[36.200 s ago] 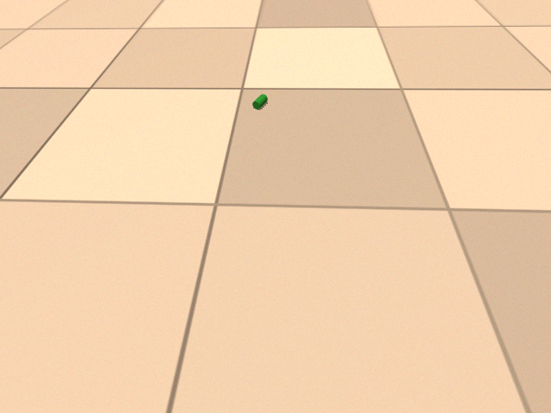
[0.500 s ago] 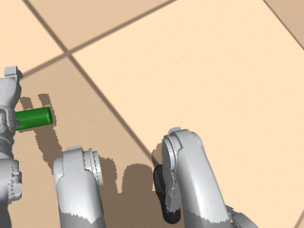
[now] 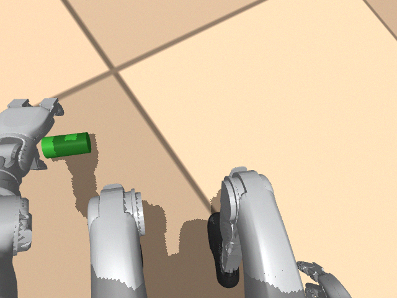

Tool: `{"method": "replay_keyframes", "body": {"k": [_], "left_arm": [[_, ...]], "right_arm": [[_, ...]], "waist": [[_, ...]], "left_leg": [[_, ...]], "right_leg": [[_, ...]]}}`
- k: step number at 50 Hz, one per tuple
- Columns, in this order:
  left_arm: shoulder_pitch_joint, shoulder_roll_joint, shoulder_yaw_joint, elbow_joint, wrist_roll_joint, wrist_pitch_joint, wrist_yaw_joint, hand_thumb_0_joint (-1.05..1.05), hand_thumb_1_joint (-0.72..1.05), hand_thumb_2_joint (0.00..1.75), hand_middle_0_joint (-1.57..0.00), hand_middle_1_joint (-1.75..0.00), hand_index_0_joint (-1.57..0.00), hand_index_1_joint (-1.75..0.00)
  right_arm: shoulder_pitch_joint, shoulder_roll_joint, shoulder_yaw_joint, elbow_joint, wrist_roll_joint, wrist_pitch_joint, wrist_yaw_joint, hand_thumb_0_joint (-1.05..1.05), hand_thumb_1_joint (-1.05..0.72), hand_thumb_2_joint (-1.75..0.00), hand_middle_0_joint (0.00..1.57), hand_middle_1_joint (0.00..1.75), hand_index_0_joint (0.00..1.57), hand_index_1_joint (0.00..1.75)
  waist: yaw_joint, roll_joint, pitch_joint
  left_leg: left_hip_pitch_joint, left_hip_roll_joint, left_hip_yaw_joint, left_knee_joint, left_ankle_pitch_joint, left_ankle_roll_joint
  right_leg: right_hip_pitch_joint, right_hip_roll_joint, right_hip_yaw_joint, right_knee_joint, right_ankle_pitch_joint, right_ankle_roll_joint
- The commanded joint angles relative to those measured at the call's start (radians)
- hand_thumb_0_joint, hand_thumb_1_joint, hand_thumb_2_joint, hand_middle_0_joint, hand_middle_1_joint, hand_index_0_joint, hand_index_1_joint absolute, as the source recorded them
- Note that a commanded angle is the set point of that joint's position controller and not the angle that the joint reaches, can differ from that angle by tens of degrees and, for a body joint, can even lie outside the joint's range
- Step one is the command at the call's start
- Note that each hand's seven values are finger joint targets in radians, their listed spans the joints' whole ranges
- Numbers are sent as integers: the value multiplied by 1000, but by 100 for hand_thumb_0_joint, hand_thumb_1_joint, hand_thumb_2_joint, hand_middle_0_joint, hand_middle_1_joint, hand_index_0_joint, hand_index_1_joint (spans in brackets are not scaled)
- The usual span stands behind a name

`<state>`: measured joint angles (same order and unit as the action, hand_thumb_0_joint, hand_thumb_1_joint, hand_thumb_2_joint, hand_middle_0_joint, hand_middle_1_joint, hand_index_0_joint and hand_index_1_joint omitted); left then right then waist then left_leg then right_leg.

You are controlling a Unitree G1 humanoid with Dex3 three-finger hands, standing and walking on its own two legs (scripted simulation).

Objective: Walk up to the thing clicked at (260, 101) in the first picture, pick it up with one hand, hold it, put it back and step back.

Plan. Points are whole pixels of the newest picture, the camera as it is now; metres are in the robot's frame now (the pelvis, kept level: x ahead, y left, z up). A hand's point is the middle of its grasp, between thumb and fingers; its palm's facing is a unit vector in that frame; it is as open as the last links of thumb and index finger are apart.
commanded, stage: home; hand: left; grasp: from above
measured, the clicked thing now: (67, 145) +0.47 +0.29 -0.31
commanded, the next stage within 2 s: none
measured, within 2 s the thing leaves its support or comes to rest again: neither
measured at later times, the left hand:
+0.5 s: hand (23, 128) +0.43 +0.29 -0.06, palm faces -0.37 -0.36 -0.86, open 10.2 cm
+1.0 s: hand out of the picture +0.28 +0.22 +0.15, palm faces -0.02 -0.92 -0.39, open 7.4 cm
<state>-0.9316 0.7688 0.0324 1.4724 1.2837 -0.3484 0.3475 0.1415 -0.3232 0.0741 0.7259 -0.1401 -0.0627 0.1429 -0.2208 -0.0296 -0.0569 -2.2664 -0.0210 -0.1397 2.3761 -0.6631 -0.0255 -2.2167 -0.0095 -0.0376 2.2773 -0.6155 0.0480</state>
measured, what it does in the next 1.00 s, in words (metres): rises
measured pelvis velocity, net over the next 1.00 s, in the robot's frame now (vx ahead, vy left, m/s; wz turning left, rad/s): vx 0.03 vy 0.00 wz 0.08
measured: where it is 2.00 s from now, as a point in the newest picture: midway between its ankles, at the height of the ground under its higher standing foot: (180, 275)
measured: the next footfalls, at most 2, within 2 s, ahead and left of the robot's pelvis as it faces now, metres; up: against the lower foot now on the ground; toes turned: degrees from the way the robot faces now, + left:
none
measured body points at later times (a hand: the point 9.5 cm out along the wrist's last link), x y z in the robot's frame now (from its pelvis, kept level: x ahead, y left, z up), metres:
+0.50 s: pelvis +0.02 +0.00 +0.06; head +0.23 +0.04 +0.46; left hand +0.45 +0.30 -0.01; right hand +0.09 -0.26 -0.06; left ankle +0.09 +0.13 -0.31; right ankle +0.12 -0.13 -0.31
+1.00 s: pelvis +0.03 +0.00 +0.24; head +0.15 +0.03 +0.67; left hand +0.28 +0.27 +0.18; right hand +0.26 -0.22 +0.16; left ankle +0.08 +0.13 -0.31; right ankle +0.12 -0.13 -0.31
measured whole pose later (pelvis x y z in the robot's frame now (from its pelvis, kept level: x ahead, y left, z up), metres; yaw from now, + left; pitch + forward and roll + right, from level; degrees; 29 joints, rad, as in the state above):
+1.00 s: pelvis +0.03 +0.00 +0.24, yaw +4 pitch +25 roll -4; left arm 0.08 0.33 0.04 0.17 0.11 0.28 0.05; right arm 0.08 -0.22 0.02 0.53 0.04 -0.09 -0.04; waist -0.06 0.02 -0.19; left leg -1.43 0.02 -0.08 1.60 -0.61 -0.02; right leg -1.40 -0.02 -0.04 1.54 -0.57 0.03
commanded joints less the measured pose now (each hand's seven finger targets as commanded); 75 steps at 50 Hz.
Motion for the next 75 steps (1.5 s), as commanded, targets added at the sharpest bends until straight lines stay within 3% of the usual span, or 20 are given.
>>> {"method": "replay_keyframes", "body": {"k": [1,3,5,9,11,17,19,22,25,28,32,35,37,41,43,45,52,60,67,75], "left_arm": [[-431,277,69,-111,38,-10,138,0,-41,92,-17,-93,-17,-92],[-421,330,121,-133,55,12,181,0,-40,92,-17,-92,-17,-92],[-404,312,126,-143,49,50,205,0,-37,89,-19,-91,-20,-90],[-346,321,169,-232,-11,140,194,0,-18,91,-24,-65,-22,-67],[-283,312,170,-292,-68,180,158,0,-6,88,-23,-59,-21,-61],[-90,211,160,-517,-290,256,-35,0,25,85,-21,-47,-20,-48],[55,73,104,-585,-392,288,-117,0,41,89,-21,-42,-20,-43],[172,83,137,-782,-516,313,-212,0,65,92,-21,-36,-21,-36],[290,-40,82,-935,-634,326,-282,0,89,90,-20,-30,-20,-30],[344,-15,139,-1077,-722,331,-299,0,90,90,-20,-30,-20,-30],[434,-107,112,-1154,-795,348,-294,0,90,90,-20,-30,-20,-30],[522,-146,112,-1260,-859,385,-290,0,90,90,-20,-30,-20,-30],[588,-200,82,-1309,-915,423,-293,0,90,90,-20,-30,-20,-30],[731,-231,87,-1382,-1031,501,-286,0,90,90,-20,-30,-20,-30],[765,-270,60,-1438,-1093,535,-286,0,90,90,-20,-30,-20,-30],[807,-255,85,-1487,-1146,567,-281,0,90,90,-20,-30,-20,-30],[1006,-342,85,-1563,-1258,662,-256,0,90,90,-20,-30,-20,-30],[1219,-419,97,-1654,-1345,728,-261,0,90,90,-20,-30,-20,-30],[1393,-449,77,-1764,-1355,763,-277,0,90,90,-20,-30,-20,-30],[1427,-456,62,-1805,-1345,770,-312,0,90,90,-20,-30,-20,-30]], "right_arm": [[191,-236,-63,-5,-29,-21,-14,0,-90,-90,20,30,20,30],[199,-248,-69,3,-36,-26,-11,0,-90,-90,20,30,20,30],[193,-242,-82,4,-40,-33,-6,0,-89,-89,20,30,20,30],[210,-244,-113,-2,-24,-40,13,0,-88,-89,20,30,20,30],[222,-245,-133,-7,-7,-36,19,0,-89,-90,20,30,20,30],[262,-225,-167,-56,62,-10,30,0,-89,-90,20,30,20,30],[253,-204,-170,-71,89,5,25,0,-89,-90,20,30,20,30],[202,-201,-173,-136,112,19,3,0,-90,-90,20,30,20,30],[173,-158,-167,-157,129,25,-17,0,-90,-90,20,30,20,30],[129,-149,-173,-189,143,20,-44,0,-90,-90,20,30,20,30],[67,-125,-167,-211,156,8,-75,0,-90,-90,20,30,20,30],[41,-121,-169,-238,161,-6,-98,0,-90,-90,20,30,20,30],[17,-114,-165,-254,167,-16,-118,0,-90,-90,20,30,20,30],[-23,-97,-149,-281,175,-35,-153,0,-90,-90,20,30,20,30],[-34,-84,-141,-296,175,-47,-169,0,-90,-90,20,30,20,30],[-36,-78,-134,-307,178,-59,-188,0,-90,-90,20,30,20,30],[19,-37,-94,-318,185,-94,-242,0,-90,-90,20,30,20,30],[81,-15,-72,-336,175,-147,-311,0,-90,-90,20,30,20,30],[107,3,-74,-366,169,-184,-341,0,-90,-90,20,30,20,30],[96,-8,-88,-368,156,-222,-346,0,-90,-90,20,30,20,30]], "waist": [[-49,354,-606],[-37,419,-651],[-33,478,-692],[2,514,-813],[37,510,-866],[64,342,-890],[65,276,-836],[87,199,-791],[91,132,-721],[131,155,-708],[137,180,-629],[146,185,-662],[137,182,-629],[144,149,-593],[121,140,-551],[140,143,-539],[146,147,-450],[162,136,-349],[166,85,-260],[166,51,-154]], "left_leg": [[487,-9,96,-236,65,35],[537,-11,93,-251,106,31],[578,-5,94,-257,121,26],[633,-9,102,-280,179,27],[653,-6,112,-303,206,28],[620,-7,112,-377,244,51],[616,-4,91,-434,211,53],[607,2,88,-478,197,59],[589,6,97,-530,153,68],[680,15,83,-612,105,62],[773,26,66,-720,24,53],[869,24,67,-787,47,50],[922,26,65,-840,34,46],[1009,27,57,-922,30,45],[1040,25,61,-974,4,49],[1104,28,59,-1025,-6,48],[1303,35,32,-1202,132,35],[1501,37,46,-1376,303,26],[1596,23,87,-1466,380,35],[1622,15,102,-1526,343,43]], "right_leg": [[241,36,-107,-191,45,-85],[217,26,-130,-153,98,-78],[196,28,-131,-138,114,-83],[237,16,-123,-139,176,-87],[291,16,-106,-169,200,-96],[500,23,-85,-295,242,-81],[513,23,-84,-341,221,-77],[592,26,-64,-410,220,-76],[654,26,-44,-489,193,-70],[675,18,-29,-554,136,-76],[688,15,-24,-622,70,-77],[765,11,-17,-684,85,-76],[794,9,-14,-736,72,-74],[891,10,-7,-827,60,-69],[942,10,1,-895,37,-66],[990,11,8,-949,26,-65],[1182,10,3,-1101,140,-64],[1411,21,-17,-1281,278,-58],[1574,30,-24,-1434,344,-51],[1597,29,-35,-1503,300,-43]]}}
